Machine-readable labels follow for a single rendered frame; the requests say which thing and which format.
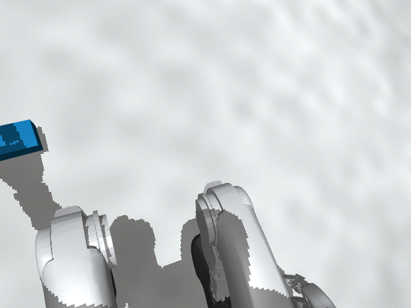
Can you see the small box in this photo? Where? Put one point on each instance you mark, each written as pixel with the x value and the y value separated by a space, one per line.
pixel 18 139

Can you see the right robot foot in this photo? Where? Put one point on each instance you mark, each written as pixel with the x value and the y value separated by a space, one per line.
pixel 202 271

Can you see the right robot hand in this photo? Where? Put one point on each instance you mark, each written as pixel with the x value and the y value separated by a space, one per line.
pixel 313 296

